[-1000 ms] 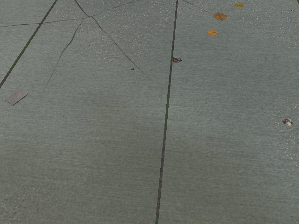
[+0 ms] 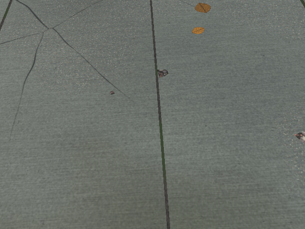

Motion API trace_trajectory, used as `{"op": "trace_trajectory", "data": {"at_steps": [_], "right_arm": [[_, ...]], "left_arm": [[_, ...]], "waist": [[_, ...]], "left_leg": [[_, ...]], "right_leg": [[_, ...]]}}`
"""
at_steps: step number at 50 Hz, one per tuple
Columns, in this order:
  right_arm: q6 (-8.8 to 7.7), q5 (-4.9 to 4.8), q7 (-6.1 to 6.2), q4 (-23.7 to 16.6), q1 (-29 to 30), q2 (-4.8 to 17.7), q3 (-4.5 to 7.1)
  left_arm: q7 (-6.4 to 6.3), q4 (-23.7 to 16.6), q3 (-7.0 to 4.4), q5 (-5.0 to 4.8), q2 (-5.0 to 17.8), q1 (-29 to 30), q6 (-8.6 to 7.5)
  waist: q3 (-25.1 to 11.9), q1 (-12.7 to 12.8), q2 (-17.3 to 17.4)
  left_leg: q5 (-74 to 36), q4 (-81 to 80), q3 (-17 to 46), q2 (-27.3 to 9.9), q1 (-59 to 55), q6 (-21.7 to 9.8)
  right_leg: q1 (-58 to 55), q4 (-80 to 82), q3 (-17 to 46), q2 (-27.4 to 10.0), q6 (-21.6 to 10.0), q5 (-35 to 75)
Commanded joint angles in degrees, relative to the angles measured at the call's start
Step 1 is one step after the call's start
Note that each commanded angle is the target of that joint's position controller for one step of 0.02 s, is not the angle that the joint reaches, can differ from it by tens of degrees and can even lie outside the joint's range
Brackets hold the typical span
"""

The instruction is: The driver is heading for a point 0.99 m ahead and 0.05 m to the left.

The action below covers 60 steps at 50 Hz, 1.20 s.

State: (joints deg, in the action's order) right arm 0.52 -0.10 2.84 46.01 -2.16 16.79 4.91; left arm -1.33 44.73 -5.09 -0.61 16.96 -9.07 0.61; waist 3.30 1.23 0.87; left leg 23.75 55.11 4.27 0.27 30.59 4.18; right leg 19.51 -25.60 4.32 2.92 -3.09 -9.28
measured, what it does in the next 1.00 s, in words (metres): walks ahead: left foot, then right foot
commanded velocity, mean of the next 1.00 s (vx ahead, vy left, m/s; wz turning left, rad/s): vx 0.14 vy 0.00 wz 0.02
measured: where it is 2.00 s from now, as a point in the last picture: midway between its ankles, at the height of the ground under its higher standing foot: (135, 169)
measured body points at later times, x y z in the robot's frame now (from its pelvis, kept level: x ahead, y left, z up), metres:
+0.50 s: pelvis +0.02 +0.04 +0.00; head +0.06 +0.05 +0.45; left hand +0.23 +0.27 -0.12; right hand +0.06 -0.24 -0.12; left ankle +0.05 +0.16 -0.74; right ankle -0.02 -0.10 -0.73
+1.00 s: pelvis +0.13 +0.10 -0.02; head +0.15 +0.13 +0.43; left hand +0.19 +0.40 -0.14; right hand +0.29 -0.17 -0.10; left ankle +0.14 +0.18 -0.74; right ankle +0.03 -0.07 -0.66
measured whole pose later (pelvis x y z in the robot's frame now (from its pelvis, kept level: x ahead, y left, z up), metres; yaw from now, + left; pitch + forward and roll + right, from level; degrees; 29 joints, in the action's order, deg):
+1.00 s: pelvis +0.13 +0.10 -0.02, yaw +5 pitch +2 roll -1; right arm -2.8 -1.0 -2.0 42.0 -12.3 17.1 3.6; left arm -0.2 45.1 -4.6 -1.3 17.9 -15.3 -4.8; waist 1.1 0.8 -1.9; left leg 17.3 36.2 -1.6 1.6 21.1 -4.5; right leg 21.3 -64.7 0.9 -3.8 0.9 -24.9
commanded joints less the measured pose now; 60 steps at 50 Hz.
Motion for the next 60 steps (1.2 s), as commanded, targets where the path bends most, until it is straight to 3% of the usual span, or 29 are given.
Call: {"op": "trace_trajectory", "data": {"at_steps": [1,6,9,10,11,12,13,14,16,20,23,26,27,28,29,31,34,38,41,44,45,46,47,48,49,50,51,53,60], "right_arm": [[-0.54,-0.09,0.20,-2.4,-1.9,3.3,0.63],[-1.55,-0.47,-0.87,-2.6,-2.4,4.7,0.91],[-2.75,-0.49,-1.87,-1.2,-7.7,5.4,1.39],[-2.76,0.34,-1.70,-0.9,-9.5,8.7,2.24],[-2.02,1.50,-1.12,-1.7,-7.6,13.8,3.11],[-2.12,3.36,-1.36,-2.7,-7.6,11.8,2.55],[-2.31,3.04,-1.15,-4.0,-4.8,8.9,1.70],[-2.26,2.06,-1.02,-4.4,-2.5,6.9,1.28],[-2.10,0.55,-0.90,-4.1,-3.0,5.6,0.49],[-2.03,0.61,-1.23,-2.1,-4.1,2.9,-1.13],[-1.35,-0.30,-1.79,-1.0,-7.8,8.9,0.44],[-1.45,-1.78,-1.87,-0.9,-8.9,10.0,0.73],[-1.97,-0.99,-2.09,-1.6,-8.2,7.4,-0.11],[-2.54,-0.91,-2.44,-2.6,-8.5,3.4,-0.92],[-2.61,-1.38,-2.32,-3.4,-5.7,4.1,-0.98],[-2.08,-2.07,-2.30,-4.8,-2.0,7.5,0.72],[-1.61,-1.69,-2.84,-4.7,-3.8,4.9,0.53],[-2.49,-1.16,-4.82,-6.2,-2.0,2.2,-0.87],[-2.00,-1.26,-5.54,-7.3,-2.3,3.9,-0.84],[-1.40,-1.29,-5.25,-5.0,-10.8,6.4,0.59],[-1.25,-1.92,-4.67,-3.1,-18.6,9.6,2.47],[-1.33,-1.71,-3.59,-2.8,-25.3,17.5,4.35],[-2.87,-1.13,-4.33,-4.7,-24.9,18.4,3.60],[-4.12,-0.80,-4.66,-5.3,-22.0,13.9,2.27],[-4.74,-0.56,-4.69,-5.8,-20.1,10.9,1.34],[-4.70,-0.47,-4.55,-6.5,-16.7,9.3,0.77],[-4.58,-0.12,-4.28,-7.4,-14.0,8.2,0.30],[-4.52,0.24,-3.63,-8.5,-12.7,8.2,0.21],[-5.28,-0.23,-2.18,-5.3,-17.6,8.1,-0.11]], "left_arm": [[-0.91,-4.2,-2.56,-0.10,10.2,1.1,-0.03],[-0.85,-5.5,-2.30,0.08,9.8,2.6,0.95],[-1.26,-6.8,-1.72,-0.61,8.9,4.5,1.69],[-1.42,-7.2,-1.05,-0.31,6.7,2.9,1.85],[-1.19,-8.0,-0.40,-0.09,3.6,-0.6,1.42],[-0.84,-8.5,-1.64,0.45,8.1,-0.2,0.55],[-0.60,-7.4,-2.92,-0.15,11.6,-0.9,0.50],[-0.74,-6.0,-3.16,-0.33,11.2,-1.6,1.00],[-1.15,-5.2,-2.25,0.23,7.5,-1.7,1.81],[-0.86,-5.7,0.59,0.94,1.0,0.2,1.24],[-0.78,-5.5,0.20,0.26,3.3,2.7,0.82],[-1.25,-3.9,-0.90,0.06,7.1,-1.4,0.68],[-1.68,-3.9,-1.23,0.71,8.8,-4.7,0.76],[-1.65,-2.8,-2.17,1.15,12.0,-5.5,1.13],[-1.11,-3.2,-2.26,1.41,10.8,-5.8,0.95],[-1.26,-3.4,-1.52,1.91,8.3,-6.5,-1.05],[-1.39,-2.9,-0.87,0.01,6.0,-4.2,-3.43],[-0.59,-2.6,-1.82,0.26,8.0,-4.0,-4.30],[0.44,-2.1,-2.69,-0.72,10.5,-4.8,-4.51],[0.98,-2.0,-2.32,-0.99,9.8,-4.1,-4.29],[1.11,-2.0,-1.32,0.00,7.2,-5.0,-4.44],[0.96,-5.6,0.23,1.80,2.5,-3.3,-4.91],[0.61,-8.4,0.62,0.47,2.6,-1.0,-6.53],[1.18,-8.6,-0.23,-1.78,7.1,1.1,-7.70],[1.48,-8.3,-0.32,-1.91,7.9,1.3,-8.38],[1.27,-7.3,-0.43,-0.54,7.7,0.5,-8.64],[1.20,-6.8,-0.78,0.70,7.9,-0.3,-8.47],[1.66,-6.6,-0.82,1.23,7.0,-1.0,-7.64],[2.91,-8.0,1.40,0.01,2.2,7.7,-6.55]], "waist": [[-11.4,-0.8,-8.3],[-10.1,-0.3,-11.2],[-9.9,-3.5,-10.8],[-10.7,-2.9,-5.6],[-9.6,1.2,11.4],[-9.7,-0.2,15.1],[-8.4,0.5,9.5],[-6.9,1.2,6.8],[-5.7,0.1,6.0],[-7.3,-0.1,8.9],[-5.8,-2.8,11.3],[-6.0,-1.2,8.8],[-10.0,-0.1,4.0],[-10.6,-1.7,-8.8],[-9.1,1.4,-14.5],[-2.6,3.1,-12.3],[1.6,1.1,-10.0],[-0.7,1.7,-9.1],[-0.7,1.2,-9.3],[-1.9,-3.8,-5.7],[-6.0,-7.4,-1.1],[-8.7,-8.7,16.4],[-13.8,-8.4,17.4],[-8.9,-8.3,10.6],[-5.9,-6.8,8.3],[-3.8,-4.6,3.2],[-2.9,-2.8,3.3],[-2.8,-1.5,4.4],[-0.5,-5.1,3.5]], "left_leg": [[-3.6,-6.4,-0.3,1.0,-2.5,1.2],[-4.1,-16.0,0.3,2.0,-7.4,0.3],[-13.8,-32.5,-0.7,1.5,-16.9,-1.9],[-16.9,-35.6,5.4,-6.3,-23.4,-4.6],[-30.5,-36.7,19.6,-18.9,-28.1,-12.2],[-34.1,-38.3,27.8,-25.5,-24.5,-19.9],[-32.5,-37.8,22.3,-23.2,-22.9,-19.7],[-30.1,-36.7,15.9,-18.7,-21.7,-16.8],[-29.7,-36.2,11.1,-14.6,-21.2,-15.5],[-29.9,-35.9,5.1,-9.9,-21.6,-14.8],[-31.2,-34.3,8.7,-10.3,-21.2,-15.6],[-30.9,-32.3,12.2,-9.9,-17.4,-12.6],[-21.6,-28.9,10.3,-8.0,-12.1,-9.7],[-5.1,-22.6,0.9,-0.1,-4.2,-6.2],[5.0,-14.8,-4.4,2.2,0.1,-4.7],[8.7,3.0,-1.5,-1.7,10.0,-4.9],[0.0,3.0,0.4,-4.7,14.7,-4.7],[-7.0,-8.6,-4.9,-5.1,3.5,-3.9],[-6.8,-14.2,-7.8,-3.8,-4.5,-4.9],[-8.3,-19.6,-11.9,0.5,-18.9,-8.0],[-7.9,-21.4,-9.5,1.3,-29.7,-10.1],[-1.0,-31.1,18.1,-13.0,-40.2,-18.2],[11.6,-44.1,45.0,-20.8,-43.6,-26.3],[13.3,-44.9,40.7,-21.4,-41.6,-25.2],[10.0,-43.2,34.1,-19.2,-37.4,-22.9],[3.8,-42.3,27.9,-16.7,-31.9,-20.7],[-2.0,-42.7,22.9,-14.2,-27.4,-19.4],[-10.2,-44.5,18.0,-11.6,-23.6,-19.1],[-24.7,-47.0,2.7,-8.7,-23.4,-15.3]], "right_leg": [[-9.0,4.9,13.4,-12.5,-10.1,18.8],[-7.3,4.0,19.3,-11.7,-8.8,11.4],[-5.3,-0.5,20.5,-8.7,-5.3,9.5],[0.2,-6.8,17.5,-5.3,-2.3,-0.2],[12.1,-18.9,6.4,5.0,1.4,-21.5],[15.9,-32.4,5.1,3.4,3.6,-29.2],[15.7,-39.5,5.9,1.0,4.2,-25.1],[15.5,-42.0,5.1,0.6,5.0,-21.3],[15.1,-44.7,5.4,1.3,6.6,-17.2],[4.4,-22.6,0.4,-2.4,8.1,-14.7],[-2.8,-7.6,-3.6,-0.7,8.3,-13.0],[-13.4,6.4,-1.4,-2.4,4.2,2.3],[-21.4,4.2,2.3,-8.5,1.8,8.8],[-23.4,3.2,7.4,-14.6,-3.3,5.1],[-20.5,8.4,14.5,-20.1,-8.6,-7.1],[-18.6,14.9,20.4,-23.8,-10.9,-20.6],[-19.6,17.3,12.5,-21.0,-7.2,-16.7],[-14.7,16.8,0.5,-17.8,-5.4,-6.4],[-10.7,15.1,-2.1,-18.8,-5.3,-9.3],[-4.0,4.4,-6.7,-18.0,-2.8,-5.5],[0.1,-9.5,-11.4,-15.0,-0.2,1.8],[16.7,-35.5,-15.8,-7.4,5.6,-10.7],[28.3,-47.4,-2.7,-0.8,6.0,-24.3],[33.7,-50.9,0.6,-4.8,4.0,-20.6],[32.9,-48.7,0.3,-7.1,2.1,-15.8],[29.5,-44.4,0.3,-9.0,1.7,-11.5],[25.4,-39.5,0.6,-10.1,1.7,-8.2],[21.2,-35.1,-0.5,-9.3,2.8,-3.3],[17.8,-12.4,-4.7,-7.4,4.8,18.2]]}}
Keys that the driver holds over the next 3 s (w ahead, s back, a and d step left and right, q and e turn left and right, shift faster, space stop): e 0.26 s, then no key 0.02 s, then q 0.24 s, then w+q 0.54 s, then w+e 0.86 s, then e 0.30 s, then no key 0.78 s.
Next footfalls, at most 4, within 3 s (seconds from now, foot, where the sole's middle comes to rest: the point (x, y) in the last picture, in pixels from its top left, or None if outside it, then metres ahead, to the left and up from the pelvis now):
0.20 left None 0.09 0.15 -0.78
0.54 right None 0.02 -0.10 -0.78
0.90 left None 0.18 0.19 -0.78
1.44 right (160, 195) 0.56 0.05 -0.78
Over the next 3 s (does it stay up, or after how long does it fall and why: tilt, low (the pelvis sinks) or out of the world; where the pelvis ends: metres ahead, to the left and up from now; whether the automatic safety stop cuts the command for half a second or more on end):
stays up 0.88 0.12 -0.01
